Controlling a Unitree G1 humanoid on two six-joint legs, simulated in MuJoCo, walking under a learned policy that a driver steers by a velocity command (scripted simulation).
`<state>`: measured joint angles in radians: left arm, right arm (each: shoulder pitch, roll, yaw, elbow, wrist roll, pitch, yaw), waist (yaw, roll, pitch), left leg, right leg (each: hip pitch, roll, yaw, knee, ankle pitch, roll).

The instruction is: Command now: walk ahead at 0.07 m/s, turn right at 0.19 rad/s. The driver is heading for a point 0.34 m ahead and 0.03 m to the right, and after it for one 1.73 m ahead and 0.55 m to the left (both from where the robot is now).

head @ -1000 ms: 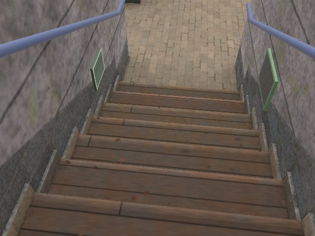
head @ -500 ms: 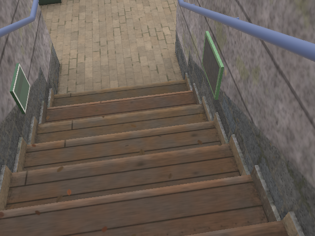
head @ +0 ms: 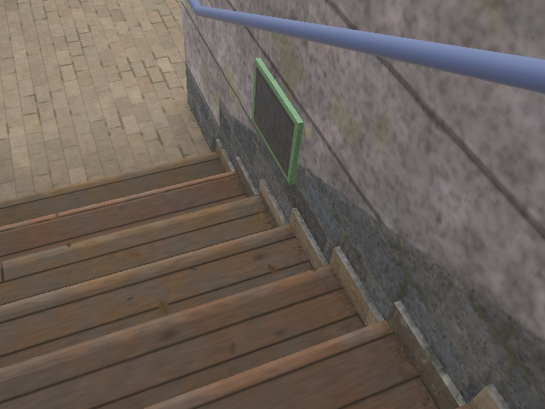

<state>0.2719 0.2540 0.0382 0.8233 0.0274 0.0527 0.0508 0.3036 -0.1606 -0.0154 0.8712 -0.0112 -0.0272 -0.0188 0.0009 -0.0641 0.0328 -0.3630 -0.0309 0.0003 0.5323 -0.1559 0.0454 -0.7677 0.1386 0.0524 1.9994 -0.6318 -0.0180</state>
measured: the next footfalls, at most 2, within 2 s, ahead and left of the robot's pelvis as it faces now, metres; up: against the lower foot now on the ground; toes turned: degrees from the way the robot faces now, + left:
right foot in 0.48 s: -0.08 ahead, -0.14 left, +0.15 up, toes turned -2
left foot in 1.52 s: +0.14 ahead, +0.14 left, +0.00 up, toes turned +1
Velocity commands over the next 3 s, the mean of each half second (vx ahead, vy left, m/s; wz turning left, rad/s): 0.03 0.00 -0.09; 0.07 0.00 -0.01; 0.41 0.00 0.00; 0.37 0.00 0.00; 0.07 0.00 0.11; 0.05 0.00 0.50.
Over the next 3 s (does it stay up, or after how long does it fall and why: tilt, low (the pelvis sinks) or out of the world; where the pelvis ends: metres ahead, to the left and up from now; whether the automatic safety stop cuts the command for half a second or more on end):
stays up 0.49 -0.01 -0.15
